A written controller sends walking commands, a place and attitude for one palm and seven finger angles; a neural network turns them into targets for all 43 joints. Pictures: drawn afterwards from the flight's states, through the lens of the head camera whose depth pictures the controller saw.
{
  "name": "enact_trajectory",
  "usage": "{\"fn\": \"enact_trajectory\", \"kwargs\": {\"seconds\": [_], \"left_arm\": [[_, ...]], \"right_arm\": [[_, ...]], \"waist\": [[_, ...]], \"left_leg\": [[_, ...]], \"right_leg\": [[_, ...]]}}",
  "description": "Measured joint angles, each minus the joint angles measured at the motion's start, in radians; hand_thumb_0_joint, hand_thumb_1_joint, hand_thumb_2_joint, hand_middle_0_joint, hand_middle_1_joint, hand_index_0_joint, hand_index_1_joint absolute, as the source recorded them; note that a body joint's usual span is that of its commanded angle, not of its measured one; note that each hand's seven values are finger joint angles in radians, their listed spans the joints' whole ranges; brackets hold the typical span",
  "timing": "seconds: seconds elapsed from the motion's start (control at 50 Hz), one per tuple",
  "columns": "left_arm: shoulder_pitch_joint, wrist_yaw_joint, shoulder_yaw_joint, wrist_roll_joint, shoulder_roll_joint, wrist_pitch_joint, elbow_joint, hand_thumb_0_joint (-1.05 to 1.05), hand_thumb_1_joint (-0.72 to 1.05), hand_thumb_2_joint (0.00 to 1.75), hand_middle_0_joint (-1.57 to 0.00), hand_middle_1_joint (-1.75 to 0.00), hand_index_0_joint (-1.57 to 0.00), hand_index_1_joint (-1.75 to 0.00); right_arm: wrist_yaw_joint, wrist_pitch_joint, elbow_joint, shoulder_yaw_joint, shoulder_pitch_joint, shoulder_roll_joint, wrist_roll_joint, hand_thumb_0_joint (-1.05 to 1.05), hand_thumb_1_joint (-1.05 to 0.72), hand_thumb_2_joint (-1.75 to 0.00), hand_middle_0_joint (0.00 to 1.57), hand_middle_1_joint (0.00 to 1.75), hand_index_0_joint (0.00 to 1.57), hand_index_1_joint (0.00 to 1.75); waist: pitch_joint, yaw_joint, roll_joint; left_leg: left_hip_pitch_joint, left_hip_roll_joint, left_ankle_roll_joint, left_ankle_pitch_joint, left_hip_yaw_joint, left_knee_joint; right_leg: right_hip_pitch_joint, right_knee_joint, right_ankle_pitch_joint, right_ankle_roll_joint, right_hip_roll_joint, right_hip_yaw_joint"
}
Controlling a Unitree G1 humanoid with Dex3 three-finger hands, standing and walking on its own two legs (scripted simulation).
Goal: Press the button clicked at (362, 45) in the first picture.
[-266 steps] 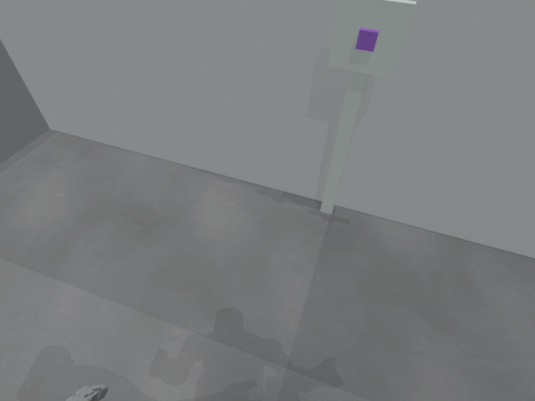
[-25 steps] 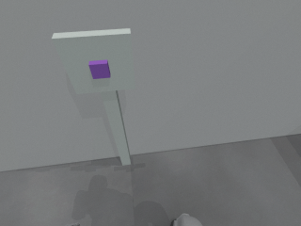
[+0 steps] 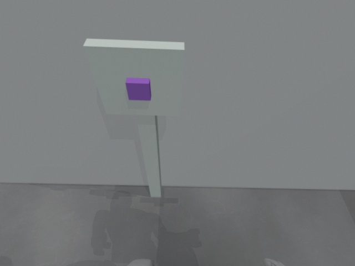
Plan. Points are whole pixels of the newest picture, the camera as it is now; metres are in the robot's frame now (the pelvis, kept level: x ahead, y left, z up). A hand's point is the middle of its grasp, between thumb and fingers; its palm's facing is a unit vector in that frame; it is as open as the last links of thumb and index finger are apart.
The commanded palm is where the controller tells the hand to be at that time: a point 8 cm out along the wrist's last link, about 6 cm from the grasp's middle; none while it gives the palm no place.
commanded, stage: come to a stop and stand still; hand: left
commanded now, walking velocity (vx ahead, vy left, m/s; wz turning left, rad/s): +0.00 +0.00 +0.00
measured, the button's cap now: (139, 88) +0.49 +0.15 +0.10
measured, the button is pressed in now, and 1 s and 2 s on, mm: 0 0 0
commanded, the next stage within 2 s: look again from close up in 0.96 s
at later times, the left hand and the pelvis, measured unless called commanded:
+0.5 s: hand out of the picture -0.03 +0.20 -0.16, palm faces -0.01 -0.97 -0.24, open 7.3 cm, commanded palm none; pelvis -0.05 +0.02 +0.01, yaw -2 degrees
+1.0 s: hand out of the picture -0.10 +0.14 -0.17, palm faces +0.02 -0.99 -0.14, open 7.3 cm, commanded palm none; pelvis -0.06 -0.01 +0.01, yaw -1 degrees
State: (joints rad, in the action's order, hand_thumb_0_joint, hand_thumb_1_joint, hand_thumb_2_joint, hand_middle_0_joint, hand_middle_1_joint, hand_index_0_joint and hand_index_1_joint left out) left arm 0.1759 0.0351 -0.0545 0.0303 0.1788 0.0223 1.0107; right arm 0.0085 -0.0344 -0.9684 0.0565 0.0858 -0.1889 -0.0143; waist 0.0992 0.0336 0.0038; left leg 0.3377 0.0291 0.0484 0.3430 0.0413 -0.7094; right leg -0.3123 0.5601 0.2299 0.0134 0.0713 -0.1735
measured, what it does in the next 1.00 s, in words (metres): steps on the spot: left foot, then right foot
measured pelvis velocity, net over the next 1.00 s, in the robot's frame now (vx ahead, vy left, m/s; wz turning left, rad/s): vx -0.06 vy -0.01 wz -0.02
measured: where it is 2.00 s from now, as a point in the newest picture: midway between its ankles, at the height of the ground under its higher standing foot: outside the picture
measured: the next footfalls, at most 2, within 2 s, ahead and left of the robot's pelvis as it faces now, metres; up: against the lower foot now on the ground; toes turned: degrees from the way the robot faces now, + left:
left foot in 0.02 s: +0.05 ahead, +0.11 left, +0.00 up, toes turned +4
right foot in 0.42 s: -0.06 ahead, -0.10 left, +0.00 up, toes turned -4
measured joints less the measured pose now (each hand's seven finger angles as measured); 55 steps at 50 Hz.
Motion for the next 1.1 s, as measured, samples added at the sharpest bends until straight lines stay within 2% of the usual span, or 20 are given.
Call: {"fn": "enact_trajectory", "kwargs": {"seconds": [0.02,0.04,0.1,0.16,0.22,0.26,0.34,0.44,0.48,0.54,0.7,0.88,1.06,1.1], "left_arm": [[0.008,-0.001,-0.001,-0.003,0.006,0.004,0.001,0.00,0.91,0.89,-0.20,-0.30,-0.21,-0.30],[0.009,-0.002,-0.003,-0.007,0.016,0.009,0.003,0.00,0.91,0.89,-0.20,-0.30,-0.21,-0.30],[0.021,0.001,-0.007,-0.013,0.034,0.026,0.013,0.00,0.91,0.89,-0.20,-0.30,-0.20,-0.30],[0.036,-0.002,-0.009,-0.011,0.037,0.032,0.028,0.01,0.91,0.89,-0.20,-0.30,-0.20,-0.30],[0.056,-0.004,-0.007,-0.011,0.039,0.028,0.042,0.01,0.91,0.89,-0.20,-0.30,-0.20,-0.30],[0.067,-0.004,-0.004,-0.010,0.038,0.029,0.052,0.00,0.91,0.89,-0.20,-0.30,-0.20,-0.30],[0.079,-0.004,0.010,-0.011,0.026,0.031,0.071,0.01,0.91,0.89,-0.20,-0.30,-0.20,-0.30],[0.080,0.000,0.027,-0.013,0.002,0.007,0.090,0.00,0.91,0.89,-0.20,-0.30,-0.20,-0.30],[0.085,0.000,0.039,-0.015,-0.021,-0.002,0.101,0.00,0.91,0.89,-0.20,-0.30,-0.20,-0.30],[0.103,-0.001,0.050,-0.018,-0.040,-0.014,0.109,0.00,0.91,0.89,-0.20,-0.30,-0.20,-0.30],[0.125,0.003,0.057,-0.024,-0.055,-0.013,0.121,0.01,0.91,0.89,-0.20,-0.30,-0.20,-0.30],[0.157,0.001,0.055,-0.027,-0.082,-0.014,0.133,0.01,0.91,0.89,-0.20,-0.30,-0.20,-0.30],[0.189,0.006,0.055,-0.027,-0.092,-0.022,0.153,0.00,0.91,0.89,-0.20,-0.30,-0.20,-0.30],[0.193,0.016,0.064,-0.014,-0.100,-0.043,0.146,0.00,0.91,0.89,-0.20,-0.30,-0.20,-0.30]], "right_arm": [[-0.002,0.007,0.003,-0.003,0.005,0.002,-0.001,0.00,-0.92,-0.90,0.19,0.30,0.19,0.30],[-0.002,0.014,0.001,-0.005,0.008,0.010,-0.004,0.00,-0.92,-0.90,0.19,0.30,0.19,0.30],[0.003,0.014,-0.004,-0.024,0.026,0.034,-0.012,0.00,-0.91,-0.90,0.20,0.30,0.19,0.30],[0.015,0.015,-0.013,-0.034,0.045,0.049,-0.012,0.00,-0.91,-0.90,0.20,0.30,0.20,0.30],[0.022,0.022,-0.023,-0.035,0.057,0.048,-0.006,0.00,-0.93,-0.90,0.20,0.30,0.20,0.30],[0.023,0.026,-0.032,-0.036,0.066,0.048,-0.005,-0.01,-0.93,-0.90,0.20,0.30,0.20,0.30],[0.022,0.031,-0.057,-0.031,0.086,0.042,-0.005,-0.01,-0.93,-0.90,0.20,0.30,0.20,0.30],[0.016,0.030,-0.103,-0.026,0.122,0.028,0.004,0.00,-0.93,-0.90,0.20,0.30,0.20,0.30],[0.015,0.025,-0.126,-0.023,0.142,0.012,0.006,0.00,-0.93,-0.90,0.20,0.30,0.20,0.30],[0.009,0.021,-0.156,-0.028,0.182,0.006,0.003,0.00,-0.93,-0.90,0.20,0.30,0.20,0.30],[0.006,0.012,-0.215,-0.048,0.267,0.047,-0.001,0.00,-0.92,-0.90,0.20,0.30,0.19,0.30],[0.015,0.010,-0.235,-0.048,0.311,0.079,-0.004,0.00,-0.91,-0.90,0.20,0.30,0.19,0.30],[0.021,0.026,-0.225,-0.050,0.279,0.102,0.000,0.00,-0.91,-0.90,0.20,0.30,0.19,0.30],[0.012,0.029,-0.198,-0.058,0.264,0.091,0.000,0.00,-0.91,-0.90,0.20,0.30,0.19,0.30]], "waist": [[-0.004,-0.001,0.004],[-0.002,-0.001,0.022],[-0.003,0.013,0.046],[-0.016,0.009,0.037],[-0.032,0.005,0.037],[-0.044,0.001,0.036],[-0.059,-0.015,0.024],[-0.074,-0.030,0.009],[-0.079,-0.042,-0.026],[-0.094,-0.054,-0.045],[-0.088,-0.068,-0.014],[-0.065,-0.063,-0.007],[-0.065,-0.050,-0.006],[-0.063,-0.044,-0.031]], "left_leg": [[-0.040,0.004,-0.013,-0.039,0.006,0.078],[-0.050,-0.009,-0.039,-0.028,0.014,0.096],[-0.067,-0.023,-0.093,-0.038,0.032,0.120],[-0.090,-0.026,-0.107,-0.083,0.037,0.186],[-0.106,-0.037,-0.113,-0.121,0.051,0.247],[-0.111,-0.045,-0.117,-0.140,0.061,0.275],[-0.114,-0.054,-0.120,-0.167,0.075,0.304],[-0.095,-0.063,-0.105,-0.180,0.092,0.290],[-0.108,-0.049,-0.094,-0.191,0.080,0.301],[-0.123,-0.038,-0.083,-0.208,0.070,0.318],[-0.121,-0.006,-0.062,-0.224,0.053,0.310],[-0.077,0.009,-0.052,-0.223,0.034,0.280],[-0.073,0.008,-0.054,-0.212,0.036,0.276],[-0.037,0.023,-0.049,-0.184,0.021,0.221]], "right_leg": [[-0.011,0.023,0.010,-0.009,0.004,-0.001],[-0.021,0.047,0.023,-0.016,0.018,0.007],[-0.064,0.219,0.216,-0.028,-0.009,0.103],[-0.086,0.384,0.232,-0.034,-0.039,0.165],[-0.067,0.432,0.202,-0.045,-0.039,0.194],[-0.029,0.387,0.202,-0.051,-0.031,0.196],[0.078,0.188,0.225,-0.050,-0.018,0.177],[0.197,-0.090,0.102,-0.031,-0.017,0.162],[0.214,-0.110,0.091,-0.025,-0.033,0.151],[0.231,-0.126,0.079,-0.015,-0.047,0.142],[0.234,-0.125,0.065,0.012,-0.080,0.129],[0.202,-0.113,0.062,0.025,-0.096,0.113],[0.203,-0.120,0.067,0.023,-0.095,0.115],[0.197,-0.127,0.061,0.020,-0.111,0.110]]}}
